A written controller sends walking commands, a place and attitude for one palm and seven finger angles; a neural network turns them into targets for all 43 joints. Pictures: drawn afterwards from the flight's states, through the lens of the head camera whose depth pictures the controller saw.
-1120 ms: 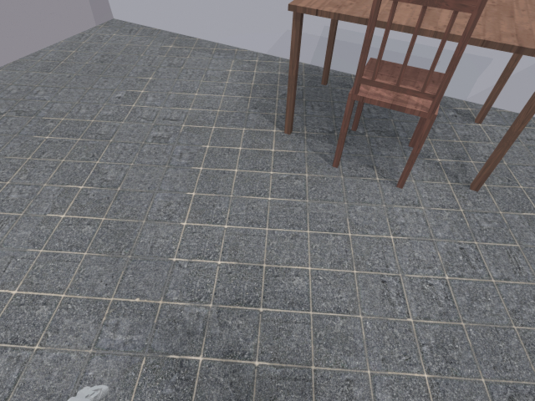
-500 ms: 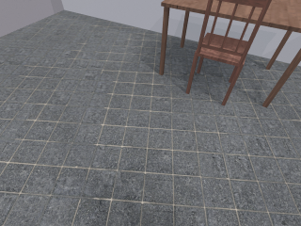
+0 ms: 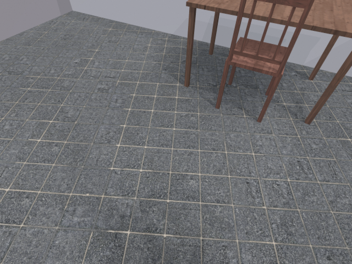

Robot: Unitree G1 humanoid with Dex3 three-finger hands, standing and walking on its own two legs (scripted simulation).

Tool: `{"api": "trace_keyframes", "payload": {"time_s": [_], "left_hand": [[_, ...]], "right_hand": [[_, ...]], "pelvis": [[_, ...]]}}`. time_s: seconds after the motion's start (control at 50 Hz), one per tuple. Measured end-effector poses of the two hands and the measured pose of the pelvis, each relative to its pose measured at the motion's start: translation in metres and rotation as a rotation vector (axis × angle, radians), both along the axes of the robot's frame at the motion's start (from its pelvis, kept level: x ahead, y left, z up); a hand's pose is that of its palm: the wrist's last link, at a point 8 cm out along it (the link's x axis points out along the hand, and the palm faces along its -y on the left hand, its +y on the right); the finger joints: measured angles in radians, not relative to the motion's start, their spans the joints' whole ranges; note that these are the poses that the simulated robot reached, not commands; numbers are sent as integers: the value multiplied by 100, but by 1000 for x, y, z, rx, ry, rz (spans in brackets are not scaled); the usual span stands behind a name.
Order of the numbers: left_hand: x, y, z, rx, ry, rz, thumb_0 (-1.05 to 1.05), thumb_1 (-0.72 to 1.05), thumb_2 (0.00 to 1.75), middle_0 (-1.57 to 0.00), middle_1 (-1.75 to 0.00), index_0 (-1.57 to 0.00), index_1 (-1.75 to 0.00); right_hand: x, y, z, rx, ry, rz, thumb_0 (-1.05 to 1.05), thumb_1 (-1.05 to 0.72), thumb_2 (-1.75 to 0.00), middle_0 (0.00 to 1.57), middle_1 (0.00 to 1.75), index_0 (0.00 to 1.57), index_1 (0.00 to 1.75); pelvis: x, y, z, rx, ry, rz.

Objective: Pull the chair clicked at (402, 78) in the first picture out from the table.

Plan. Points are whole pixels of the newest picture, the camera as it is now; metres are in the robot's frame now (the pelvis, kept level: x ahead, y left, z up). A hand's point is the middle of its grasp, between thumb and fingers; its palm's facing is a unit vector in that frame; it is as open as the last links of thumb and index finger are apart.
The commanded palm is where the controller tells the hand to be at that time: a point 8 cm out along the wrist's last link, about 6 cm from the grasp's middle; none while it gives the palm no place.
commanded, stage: look at it before walking up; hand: left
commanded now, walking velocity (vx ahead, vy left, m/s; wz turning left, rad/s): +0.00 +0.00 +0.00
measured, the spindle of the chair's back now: (265, 31) +1.43 -0.47 -0.07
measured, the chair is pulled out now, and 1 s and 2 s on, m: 0.00 0.00 0.00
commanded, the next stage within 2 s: walk to a spot facing it in 0.42 s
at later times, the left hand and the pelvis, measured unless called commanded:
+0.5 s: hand out of the picture +0.08 +0.25 -0.16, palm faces -0.01 -0.95 -0.33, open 7.4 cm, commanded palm none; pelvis +0.01 +0.00 +0.00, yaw +0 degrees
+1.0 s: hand out of the picture +0.16 +0.15 -0.19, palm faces -0.14 -0.96 -0.22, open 7.4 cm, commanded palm none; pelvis +0.09 -0.05 -0.03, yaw -11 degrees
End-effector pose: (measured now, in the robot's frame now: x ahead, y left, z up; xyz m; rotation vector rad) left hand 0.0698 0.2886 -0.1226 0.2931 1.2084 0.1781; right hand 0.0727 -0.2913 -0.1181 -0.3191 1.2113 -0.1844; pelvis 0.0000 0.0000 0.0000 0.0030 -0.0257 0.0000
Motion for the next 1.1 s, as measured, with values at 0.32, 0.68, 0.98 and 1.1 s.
{"api": "trace_keyframes", "payload": {"time_s": [0.32,0.68,0.98,1.1], "left_hand": [[0,2,1,9,14,11,1,91,90,-20,-30,-20,-30],[0,-12,-10,-26,57,12,1,91,90,-20,-30,-20,-30],[86,-89,-35,-94,73,-118,1,91,90,-20,-30,-20,-30],[111,-108,-24,-97,106,-134,0,91,90,-20,-30,-20,-30]], "right_hand": [[13,-1,1,0,-6,10,1,-91,-90,20,30,20,30],[12,9,-8,22,-1,-18,1,-91,-90,20,30,20,30],[-56,1,-52,126,228,-277,1,-91,-90,20,30,20,30],[18,-20,-30,110,100,-294,1,-91,-90,20,30,20,30]], "pelvis": [[6,-2,1,0,3,1],[20,-2,-4,-5,10,-40],[87,-44,-30,-4,20,-191],[124,-57,-12,-1,22,-247]]}}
